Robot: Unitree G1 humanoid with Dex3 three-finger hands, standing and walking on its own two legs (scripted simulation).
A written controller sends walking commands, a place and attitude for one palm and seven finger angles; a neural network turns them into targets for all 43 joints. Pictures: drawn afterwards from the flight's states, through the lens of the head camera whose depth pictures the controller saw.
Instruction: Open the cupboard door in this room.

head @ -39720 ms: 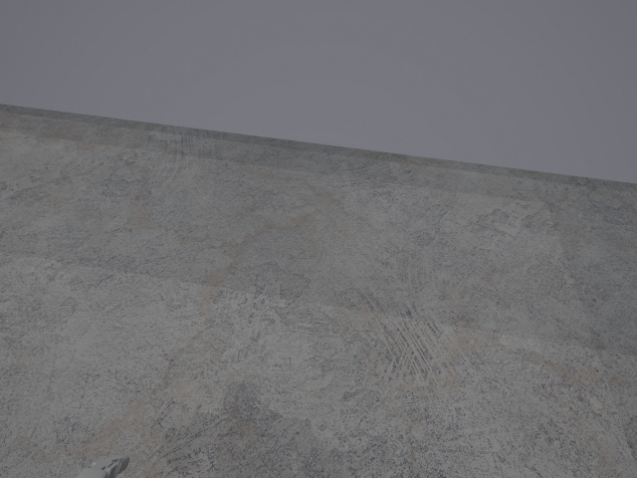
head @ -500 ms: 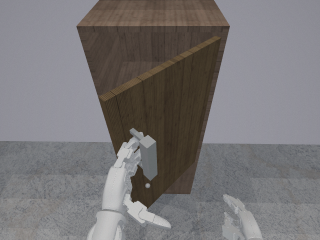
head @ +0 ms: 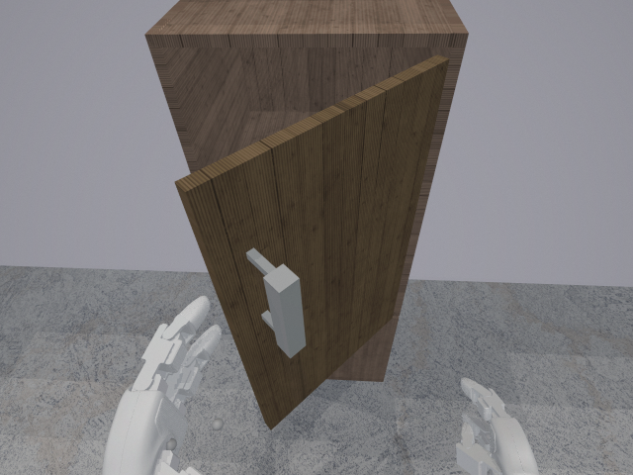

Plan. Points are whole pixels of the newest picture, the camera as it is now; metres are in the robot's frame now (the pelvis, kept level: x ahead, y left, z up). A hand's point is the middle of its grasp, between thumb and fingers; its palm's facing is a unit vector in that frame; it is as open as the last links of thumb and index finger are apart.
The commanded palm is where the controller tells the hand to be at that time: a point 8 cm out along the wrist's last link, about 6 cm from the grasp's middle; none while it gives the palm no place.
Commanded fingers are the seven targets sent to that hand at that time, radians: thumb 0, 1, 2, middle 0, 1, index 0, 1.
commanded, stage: slide the hand sideways off the handle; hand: left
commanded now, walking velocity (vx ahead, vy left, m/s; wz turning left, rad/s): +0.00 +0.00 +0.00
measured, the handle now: (274, 303) +0.28 +0.07 +0.12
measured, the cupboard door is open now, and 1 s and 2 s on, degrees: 46 46 46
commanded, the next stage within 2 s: draw the hand back to the body in 0.16 s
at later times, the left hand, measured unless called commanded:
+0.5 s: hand (179, 416) +0.15 +0.13 +0.13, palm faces -0.03 -1.00 -0.05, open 16.3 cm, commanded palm +0.12 +0.19 +0.14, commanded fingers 0.00 -0.50 0.30 -0.15 -0.30 -0.15 -0.30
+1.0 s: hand (86, 384) +0.17 +0.21 +0.16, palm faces +0.22 -0.93 -0.31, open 14.5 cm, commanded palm +0.13 +0.26 +0.18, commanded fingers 0.00 0.13 0.57 -0.17 -0.30 -0.17 -0.30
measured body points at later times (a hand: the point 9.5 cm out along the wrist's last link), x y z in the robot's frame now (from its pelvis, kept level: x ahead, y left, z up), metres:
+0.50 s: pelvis -0.01 +0.02 +0.00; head -0.01 +0.00 +0.45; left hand +0.15 +0.19 +0.14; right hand +0.18 -0.20 -0.06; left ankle +0.02 +0.13 -0.69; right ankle -0.02 -0.09 -0.69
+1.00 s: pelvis +0.00 +0.03 +0.03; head -0.01 +0.02 +0.48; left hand +0.15 +0.26 +0.17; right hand +0.20 -0.18 -0.03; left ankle +0.02 +0.13 -0.69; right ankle -0.02 -0.09 -0.69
